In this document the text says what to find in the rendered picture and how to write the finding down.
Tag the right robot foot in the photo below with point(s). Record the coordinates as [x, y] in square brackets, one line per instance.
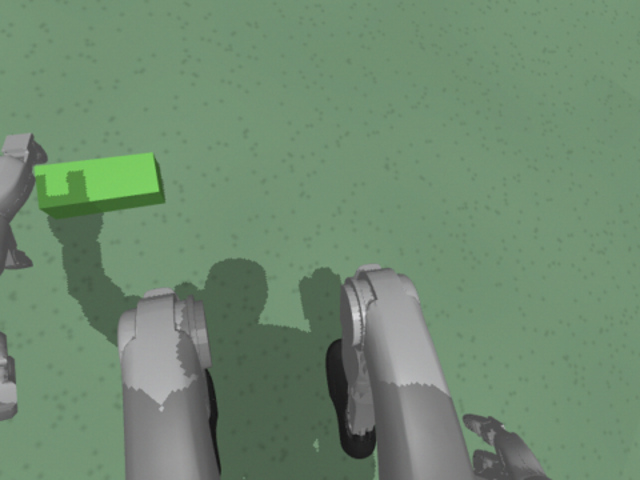
[356, 446]

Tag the left robot hand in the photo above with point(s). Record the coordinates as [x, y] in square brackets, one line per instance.
[21, 152]

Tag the left robot arm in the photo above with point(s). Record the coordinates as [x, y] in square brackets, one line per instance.
[8, 393]

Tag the carton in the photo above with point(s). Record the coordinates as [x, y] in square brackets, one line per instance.
[99, 185]

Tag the right robot hand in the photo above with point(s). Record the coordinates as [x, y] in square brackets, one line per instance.
[514, 459]

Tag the left robot foot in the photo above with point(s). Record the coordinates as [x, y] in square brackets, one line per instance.
[213, 416]

